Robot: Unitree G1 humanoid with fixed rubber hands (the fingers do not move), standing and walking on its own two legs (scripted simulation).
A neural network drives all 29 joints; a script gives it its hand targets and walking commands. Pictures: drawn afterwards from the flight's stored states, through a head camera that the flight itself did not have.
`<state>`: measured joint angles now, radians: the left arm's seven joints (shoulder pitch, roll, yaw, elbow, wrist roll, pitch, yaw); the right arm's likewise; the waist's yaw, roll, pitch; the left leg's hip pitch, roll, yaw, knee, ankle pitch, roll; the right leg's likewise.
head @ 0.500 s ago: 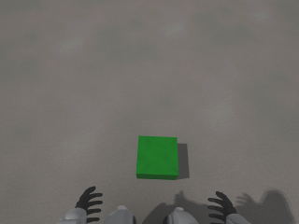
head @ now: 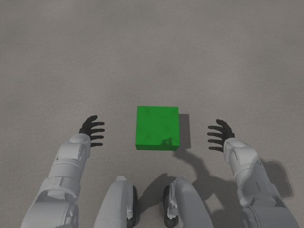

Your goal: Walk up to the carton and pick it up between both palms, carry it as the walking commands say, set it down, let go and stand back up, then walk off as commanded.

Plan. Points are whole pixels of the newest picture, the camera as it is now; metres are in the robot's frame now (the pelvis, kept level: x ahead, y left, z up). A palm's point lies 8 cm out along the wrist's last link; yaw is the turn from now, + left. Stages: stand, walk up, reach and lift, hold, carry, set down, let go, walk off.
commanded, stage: reach and lift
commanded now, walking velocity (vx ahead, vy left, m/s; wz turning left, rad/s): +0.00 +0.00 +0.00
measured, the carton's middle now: (157, 128) +0.54 -0.04 -0.61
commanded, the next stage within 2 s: none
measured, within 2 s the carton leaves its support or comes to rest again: neither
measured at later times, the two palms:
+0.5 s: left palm (103, 96) +0.49 +0.16 -0.11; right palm (229, 101) +0.47 -0.25 -0.11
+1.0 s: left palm (109, 89) +0.55 +0.16 -0.17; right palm (218, 94) +0.53 -0.25 -0.17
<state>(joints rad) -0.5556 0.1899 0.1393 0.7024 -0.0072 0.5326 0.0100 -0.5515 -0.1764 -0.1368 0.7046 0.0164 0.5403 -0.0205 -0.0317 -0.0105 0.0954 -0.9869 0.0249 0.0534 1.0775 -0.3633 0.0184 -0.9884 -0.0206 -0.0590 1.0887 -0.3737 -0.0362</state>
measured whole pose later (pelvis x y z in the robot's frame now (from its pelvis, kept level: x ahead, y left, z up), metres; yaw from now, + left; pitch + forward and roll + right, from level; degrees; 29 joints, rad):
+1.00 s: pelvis +0.03 +0.00 -0.05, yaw +0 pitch +49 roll +1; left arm -1.17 0.23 0.32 0.91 0.05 0.15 0.08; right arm -1.20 -0.32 -0.37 1.05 -0.02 0.11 0.05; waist -0.05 0.01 -0.08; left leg -1.66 0.01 0.03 1.16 -0.36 0.00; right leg -1.67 0.00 -0.02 1.18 -0.36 -0.03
